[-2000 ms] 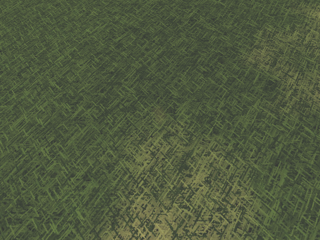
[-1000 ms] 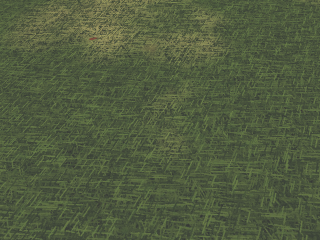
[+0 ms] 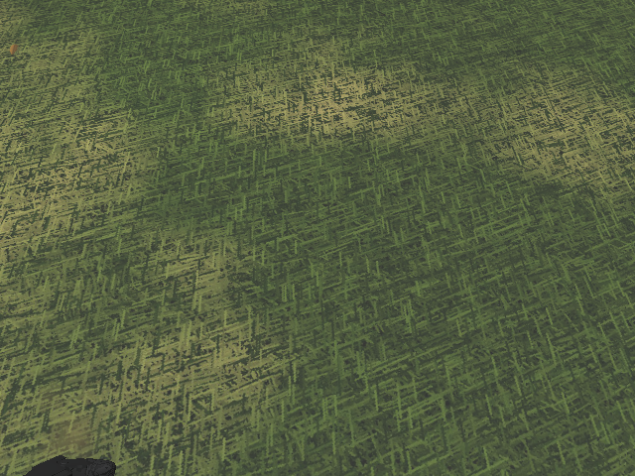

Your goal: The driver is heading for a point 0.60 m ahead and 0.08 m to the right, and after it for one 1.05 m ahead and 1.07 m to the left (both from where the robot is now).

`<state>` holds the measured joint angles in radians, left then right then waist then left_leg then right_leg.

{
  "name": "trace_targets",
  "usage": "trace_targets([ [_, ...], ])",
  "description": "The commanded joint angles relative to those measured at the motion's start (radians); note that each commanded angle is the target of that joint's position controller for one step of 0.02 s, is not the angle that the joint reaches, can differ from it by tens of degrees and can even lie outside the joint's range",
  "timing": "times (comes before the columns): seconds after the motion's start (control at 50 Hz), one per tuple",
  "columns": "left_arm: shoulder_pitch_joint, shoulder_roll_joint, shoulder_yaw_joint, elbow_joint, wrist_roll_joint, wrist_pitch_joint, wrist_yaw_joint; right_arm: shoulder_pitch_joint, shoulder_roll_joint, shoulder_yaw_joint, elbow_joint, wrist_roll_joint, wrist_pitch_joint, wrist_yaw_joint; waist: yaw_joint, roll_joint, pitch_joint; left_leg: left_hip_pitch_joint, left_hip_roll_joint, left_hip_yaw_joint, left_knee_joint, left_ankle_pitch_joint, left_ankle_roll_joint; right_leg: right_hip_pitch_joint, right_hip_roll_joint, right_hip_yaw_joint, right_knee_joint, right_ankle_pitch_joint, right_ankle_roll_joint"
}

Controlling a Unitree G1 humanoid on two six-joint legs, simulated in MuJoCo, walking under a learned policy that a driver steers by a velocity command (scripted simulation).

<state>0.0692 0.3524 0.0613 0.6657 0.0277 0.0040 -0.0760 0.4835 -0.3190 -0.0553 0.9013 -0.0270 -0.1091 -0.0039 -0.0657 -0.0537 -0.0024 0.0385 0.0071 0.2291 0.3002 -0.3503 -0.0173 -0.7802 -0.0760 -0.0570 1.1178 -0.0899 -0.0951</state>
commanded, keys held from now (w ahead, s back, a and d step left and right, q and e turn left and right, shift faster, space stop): w+e+shift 0.38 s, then w+shift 0.02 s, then w+q+shift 0.20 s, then s+q+shift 0.40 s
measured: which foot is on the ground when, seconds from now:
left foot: down 0.00-0.16, up 0.18-0.56, down 0.58-0.96, up 0.98-1.00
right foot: up 0.00-0.14, down 0.16-0.60, up 0.62-0.96, down 0.98-1.00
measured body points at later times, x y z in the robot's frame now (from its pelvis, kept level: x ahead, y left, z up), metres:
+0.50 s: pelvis +0.46 -0.04 +0.00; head +0.49 -0.05 +0.45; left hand +0.56 +0.23 -0.13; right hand +0.61 -0.34 -0.05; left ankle +0.73 +0.03 -0.69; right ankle +0.30 -0.04 -0.73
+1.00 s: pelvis +0.82 -0.13 -0.02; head +0.86 -0.13 +0.43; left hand +1.13 +0.05 -0.06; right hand +0.81 -0.44 -0.12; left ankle +0.75 -0.01 -0.72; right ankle +0.96 -0.24 -0.74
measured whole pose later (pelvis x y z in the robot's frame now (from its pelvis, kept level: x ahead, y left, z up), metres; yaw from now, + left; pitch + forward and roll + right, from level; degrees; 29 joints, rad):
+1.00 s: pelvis +0.82 -0.13 -0.02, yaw -5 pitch +2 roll +1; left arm -0.07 0.26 0.01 0.58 0.03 -0.09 0.01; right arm 0.37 -0.33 -0.10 0.72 0.02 0.03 -0.06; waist -0.10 -0.02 0.06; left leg -0.27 -0.20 -0.24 0.82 -0.56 0.00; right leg -0.47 0.08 0.15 0.42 0.06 0.00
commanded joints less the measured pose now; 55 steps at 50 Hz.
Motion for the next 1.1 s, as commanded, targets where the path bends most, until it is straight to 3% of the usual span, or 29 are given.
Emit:
trace_targets([
  [0.02, -0.098, -0.027, -0.036, -0.097, 0.001, -0.005, -0.025, -0.123, -0.057, 0.003, -0.074, 0.001, -0.030, -0.002, 0.078, 0.082, 0.147, -0.135, 0.207, 0.005, -0.200, 0.559, 0.048, 0.068, -0.010, -0.048, -0.220, 0.114, -0.028],
  [0.08, -0.090, -0.005, -0.035, -0.081, -0.004, -0.010, -0.024, -0.053, -0.128, -0.010, -0.062, 0.001, -0.014, -0.019, 0.100, 0.103, 0.098, -0.020, 0.205, 0.072, -0.059, 1.196, 0.017, 0.252, 0.112, -0.167, -0.348, 0.092, -0.083],
  [0.14, 0.323, 0.089, 0.013, 0.037, -0.006, -0.018, 0.008, -0.128, -0.212, -0.036, -0.100, -0.009, 0.036, -0.035, 0.319, 0.162, -0.116, -0.082, 0.269, 0.029, 0.507, 1.424, 0.038, 0.706, 0.186, -0.104, -0.376, -0.061, -0.157],
  [0.16, 0.465, 0.133, 0.045, 0.099, -0.011, -0.019, 0.035, -0.143, -0.194, -0.036, -0.110, -0.016, 0.046, -0.023, 0.353, 0.088, -0.167, -0.271, 0.203, 0.021, 0.857, 0.970, 0.036, 0.949, 0.178, -0.014, -0.446, -0.119, -0.185],
  [0.18, 0.376, 0.216, 0.069, 0.099, -0.030, -0.006, 0.059, -0.159, -0.050, -0.004, -0.153, -0.029, 0.038, -0.005, 0.234, -0.163, -0.073, -0.599, 0.007, -0.001, 1.257, -0.077, 0.010, 1.004, 0.010, 0.282, -0.478, -0.043, -0.228],
  [0.2, 0.344, 0.306, 0.085, 0.046, 0.004, 0.008, 0.057, -0.131, -0.071, 0.001, -0.280, -0.001, 0.016, -0.004, 0.174, -0.183, -0.281, -0.912, -0.051, -0.228, 1.442, -0.159, -0.020, 1.278, -0.157, 0.790, -0.681, -0.165, -0.434],
  [0.22, 0.350, 0.256, 0.085, 0.033, -0.003, 0.010, 0.069, -0.230, -0.108, 0.007, -0.293, -0.011, -0.012, -0.004, 0.205, 0.014, -0.224, -0.977, 0.013, -0.321, 1.355, -0.070, -0.009, 1.195, -0.191, 0.887, -0.845, -0.331, -0.394],
  [0.24, 0.318, 0.198, 0.072, 0.052, -0.006, 0.002, 0.077, -0.245, -0.110, 0.011, -0.285, -0.007, -0.023, -0.003, 0.150, 0.105, -0.060, -0.946, 0.053, -0.322, 1.230, -0.014, -0.005, 1.007, -0.166, 0.821, -0.892, -0.319, -0.351],
  [0.3, 0.236, 0.116, 0.040, 0.059, -0.014, -0.046, 0.084, -0.217, -0.084, 0.019, -0.262, -0.049, 0.030, -0.006, 0.017, 0.173, 0.059, -0.722, 0.119, -0.324, 1.020, -0.053, -0.045, 0.599, -0.044, 0.590, -0.899, -0.073, -0.298],
  [0.38, 0.235, 0.120, 0.043, 0.056, -0.019, -0.081, 0.072, -0.418, -0.020, 0.044, -0.355, -0.031, 0.058, 0.013, 0.041, 0.111, 0.119, -0.571, 0.126, -0.260, 0.631, 0.154, -0.076, 0.342, 0.079, 0.445, -0.959, -0.034, -0.251],
  [0.46, 0.332, 0.098, 0.038, 0.103, -0.042, -0.105, 0.057, -0.481, 0.001, 0.055, -0.348, -0.002, 0.044, 0.034, 0.128, 0.049, 0.073, -0.416, 0.088, -0.203, 0.313, 0.570, 0.002, 0.487, 0.056, 0.356, -0.997, 0.182, -0.161],
  [0.52, 0.383, 0.137, 0.040, 0.134, -0.020, -0.108, 0.066, -0.499, -0.052, 0.032, -0.345, -0.003, 0.042, 0.024, 0.148, 0.015, 0.047, -0.476, 0.031, -0.159, 0.225, 0.433, 0.077, 0.793, -0.010, 0.298, -0.889, 0.578, -0.115],
  [0.56, 0.373, 0.183, 0.048, 0.150, 0.010, -0.095, 0.081, -0.296, -0.113, -0.004, -0.286, 0.004, 0.041, 0.011, 0.036, -0.034, -0.078, -0.333, -0.046, -0.139, 0.237, 0.234, 0.118, 0.920, -0.039, 0.249, -0.628, 0.920, -0.072],
  [0.58, 0.317, 0.177, 0.047, 0.143, 0.028, -0.082, 0.087, -0.074, -0.145, -0.024, -0.219, 0.008, 0.046, -0.001, -0.087, -0.033, -0.156, -0.128, -0.052, -0.127, 0.233, 0.174, 0.138, 0.840, -0.013, 0.193, -0.370, 0.919, -0.055],
  [0.6, 0.278, 0.109, 0.027, 0.121, 0.037, -0.083, 0.093, 0.147, -0.212, -0.044, -0.172, -0.001, 0.052, -0.014, -0.185, 0.059, -0.255, 0.123, 0.083, -0.299, 0.296, -0.055, 0.176, 0.620, 0.039, 0.139, 0.044, 0.642, -0.038],
  [0.62, 0.422, -0.020, -0.003, 0.072, -0.023, -0.104, 0.068, 0.096, -0.294, -0.064, -0.153, -0.012, 0.053, 0.000, -0.005, 0.530, -0.309, 0.323, 0.322, -1.029, 0.025, -0.065, 0.337, 0.217, 0.272, 0.102, 0.377, -0.287, 0.051],
  [0.64, 0.376, 0.031, -0.016, 0.077, 0.004, -0.112, 0.083, -0.051, -0.200, -0.055, -0.189, -0.002, 0.054, 0.021, 0.013, 0.287, -0.196, 0.282, 0.325, -1.117, -0.026, 0.127, 0.372, 0.053, 0.191, 0.161, 0.423, -0.304, 0.036],
  [0.68, 0.183, 0.054, -0.021, 0.040, 0.013, -0.119, 0.086, -0.123, -0.108, -0.034, -0.184, 0.014, 0.042, 0.026, 0.026, 0.004, -0.037, 0.032, 0.269, -0.765, 0.060, 0.805, 0.349, 0.103, 0.105, 0.152, 0.302, -0.233, 0.066],
  [0.7, 0.064, 0.069, -0.015, -0.027, -0.013, -0.139, 0.080, -0.142, -0.078, -0.026, -0.226, 0.053, 0.005, 0.033, -0.008, 0.033, -0.036, 0.007, 0.187, -0.679, 0.028, 0.869, 0.316, 0.095, 0.102, 0.185, 0.243, -0.315, 0.080],
  [0.76, 0.068, 0.050, -0.023, -0.065, -0.010, -0.127, 0.074, -0.196, -0.099, -0.029, -0.217, 0.053, -0.005, 0.010, 0.097, 0.062, -0.014, -0.160, 0.121, -0.576, 0.012, 1.004, 0.276, 0.158, 0.088, 0.165, -0.027, -0.291, 0.118],
  [0.84, 0.009, 0.008, -0.036, -0.076, -0.021, -0.109, 0.078, -0.177, -0.200, -0.075, -0.226, 0.060, 0.067, -0.036, 0.077, 0.100, -0.106, -0.378, -0.002, -0.502, 0.073, 0.995, 0.144, 0.470, 0.234, 0.074, -0.505, 0.011, 0.158],
  [0.92, -0.039, 0.046, -0.010, -0.107, -0.034, -0.099, 0.069, -0.185, -0.149, -0.081, -0.252, 0.067, 0.115, -0.072, 0.080, 0.156, -0.107, -0.387, -0.055, -0.617, 0.194, 0.659, 0.033, 0.601, 0.213, 0.186, -0.662, 0.198, 0.163],
  [0.96, 0.092, 0.039, -0.005, -0.066, -0.011, -0.102, 0.083, -0.219, -0.083, -0.067, -0.280, 0.061, 0.123, -0.066, 0.146, 0.092, -0.180, -0.367, -0.140, -0.559, 0.476, 0.365, -0.015, 0.773, 0.084, 0.241, -0.816, 0.477, 0.109],
  [0.98, 0.104, 0.047, -0.010, -0.070, 0.000, -0.087, 0.103, -0.151, 0.020, -0.034, -0.290, 0.028, 0.127, -0.057, 0.098, -0.085, -0.270, -0.551, -0.218, -0.479, 0.721, -0.354, -0.035, 0.991, -0.162, 0.435, -0.659, 1.001, -0.003],
  [1.0, 0.087, -0.008, -0.036, -0.107, 0.045, -0.064, 0.108, 0.048, 0.005, -0.027, -0.263, 0.047, 0.125, -0.044, 0.026, -0.137, -0.379, -0.578, -0.215, -0.514, 0.964, -0.543, -0.062, 1.004, -0.395, 0.618, -0.554, 1.404, -0.186],
  [1.02, 0.050, 0.045, -0.007, -0.084, 0.009, -0.050, 0.101, 0.128, -0.112, -0.043, -0.261, 0.046, 0.131, -0.021, -0.015, -0.169, -0.454, -0.623, -0.112, -0.434, 1.132, -0.430, -0.086, 0.999, -0.503, 0.727, -0.614, 1.103, -0.302],
  [1.04, -0.014, 0.021, -0.002, -0.106, -0.007, -0.039, 0.106, 0.059, -0.165, -0.062, -0.245, 0.058, 0.147, -0.021, 0.009, -0.057, -0.383, -0.676, -0.028, -0.385, 1.169, -0.285, -0.096, 0.926, -0.383, 0.647, -0.686, 0.496, -0.265],
  [1.06, -0.038, 0.001, -0.009, -0.114, -0.012, -0.025, 0.114, -0.032, -0.176, -0.069, -0.250, 0.069, 0.163, -0.031, 0.028, 0.003, -0.282, -0.711, 0.012, -0.353, 1.113, -0.150, -0.089, 0.789, -0.265, 0.546, -0.766, -0.051, -0.175],
  [1.1, -0.064, 0.045, 0.002, -0.098, -0.014, -0.016, 0.120, -0.081, -0.137, -0.061, -0.282, 0.052, 0.174, -0.037, 0.007, -0.045, -0.152, -0.653, 0.017, -0.270, 1.019, -0.048, -0.077, 0.561, -0.144, 0.410, -0.867, -0.273, -0.090],
])
Next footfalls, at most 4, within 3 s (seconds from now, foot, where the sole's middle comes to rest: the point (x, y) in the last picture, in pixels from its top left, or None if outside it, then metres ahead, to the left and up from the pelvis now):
0.16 right None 0.34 -0.05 -0.77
0.58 left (318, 351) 0.79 -0.03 -0.77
0.98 right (393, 277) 1.00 -0.24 -0.77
1.34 left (309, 319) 0.88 -0.02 -0.77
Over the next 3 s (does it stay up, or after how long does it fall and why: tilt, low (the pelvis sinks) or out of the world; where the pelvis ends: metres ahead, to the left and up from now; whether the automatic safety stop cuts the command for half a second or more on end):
stays up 1.63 0.81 -0.03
